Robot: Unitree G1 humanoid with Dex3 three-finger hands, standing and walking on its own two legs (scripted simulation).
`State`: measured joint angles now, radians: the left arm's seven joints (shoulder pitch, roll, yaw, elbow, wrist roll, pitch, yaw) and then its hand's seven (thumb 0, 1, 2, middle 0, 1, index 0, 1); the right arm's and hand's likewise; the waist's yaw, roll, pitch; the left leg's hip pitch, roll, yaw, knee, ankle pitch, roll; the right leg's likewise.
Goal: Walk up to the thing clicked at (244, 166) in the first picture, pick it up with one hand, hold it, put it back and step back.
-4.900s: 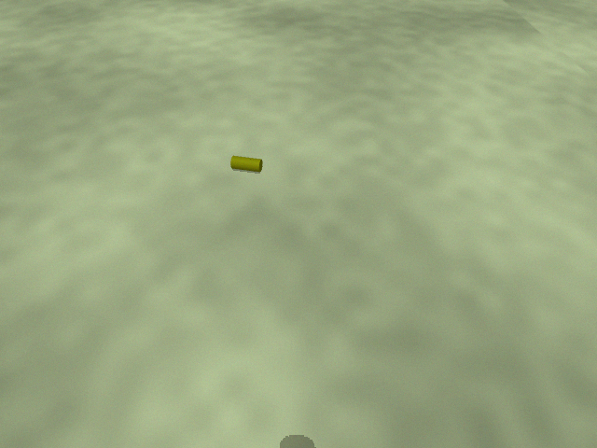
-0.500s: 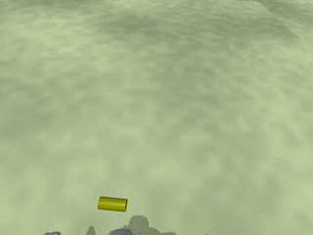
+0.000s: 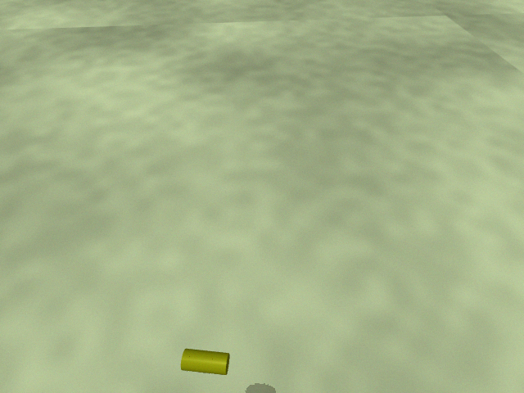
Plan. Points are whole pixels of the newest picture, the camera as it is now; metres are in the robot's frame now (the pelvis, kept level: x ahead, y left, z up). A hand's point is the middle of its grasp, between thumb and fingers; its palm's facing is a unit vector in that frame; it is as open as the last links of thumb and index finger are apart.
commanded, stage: walk up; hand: left
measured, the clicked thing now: (205, 361) +0.36 +0.25 -0.74
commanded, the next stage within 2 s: none
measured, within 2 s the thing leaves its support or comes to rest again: neither
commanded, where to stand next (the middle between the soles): +0.05 -0.02 m, yaw -1 degrees
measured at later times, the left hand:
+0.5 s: hand out of the picture +0.10 +0.25 -0.16, palm faces -0.03 -0.95 -0.31, open 7.4 cm
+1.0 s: hand out of the picture +0.09 +0.26 -0.16, palm faces -0.01 -0.94 -0.33, open 7.4 cm
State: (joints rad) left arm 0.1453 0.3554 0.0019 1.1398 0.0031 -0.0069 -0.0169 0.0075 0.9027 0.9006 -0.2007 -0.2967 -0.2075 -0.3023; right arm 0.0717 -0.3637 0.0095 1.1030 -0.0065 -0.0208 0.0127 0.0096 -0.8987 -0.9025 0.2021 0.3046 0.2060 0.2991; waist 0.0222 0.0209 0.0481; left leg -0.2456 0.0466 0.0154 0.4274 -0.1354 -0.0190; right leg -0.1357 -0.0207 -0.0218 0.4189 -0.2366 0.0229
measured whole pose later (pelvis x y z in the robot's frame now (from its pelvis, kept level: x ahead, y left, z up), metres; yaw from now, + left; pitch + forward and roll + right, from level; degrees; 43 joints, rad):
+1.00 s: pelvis +0.01 +0.00 +0.00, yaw +0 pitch -1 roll +0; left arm 0.08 0.36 0.03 1.12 0.00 0.03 -0.01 0.01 0.90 0.90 -0.20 -0.30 -0.21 -0.30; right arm 0.04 -0.35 -0.01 1.12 0.00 -0.01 0.00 0.01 -0.90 -0.90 0.20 0.30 0.21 0.30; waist 0.00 -0.02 0.08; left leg -0.24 0.04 0.03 0.38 -0.12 -0.01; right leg -0.14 -0.03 -0.01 0.40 -0.24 0.03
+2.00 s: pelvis +0.00 +0.02 -0.01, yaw +3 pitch -3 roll -1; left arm 0.25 0.40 0.04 0.94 0.00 0.04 0.00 0.01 0.90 0.90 -0.20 -0.30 -0.21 -0.30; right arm 0.06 -0.32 -0.01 0.88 -0.02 -0.01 0.01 0.01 -0.90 -0.90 0.20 0.30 0.21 0.30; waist 0.04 -0.06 0.14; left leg -0.34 0.02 0.05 0.59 -0.20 0.04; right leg -0.32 0.02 0.11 0.98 -0.52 -0.02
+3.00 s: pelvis +0.01 -0.01 -0.02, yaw +0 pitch -4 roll +1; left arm 0.18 0.41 0.04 0.89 -0.02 0.00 0.01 0.01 0.90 0.90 -0.20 -0.30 -0.21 -0.30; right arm 0.26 -0.39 -0.03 0.84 -0.01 0.02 -0.01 0.01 -0.90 -0.90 0.20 0.30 0.21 0.30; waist -0.02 -0.03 0.17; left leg -0.14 -0.01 0.04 0.61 -0.40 0.02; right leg -0.42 -0.03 -0.01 0.65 -0.18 -0.01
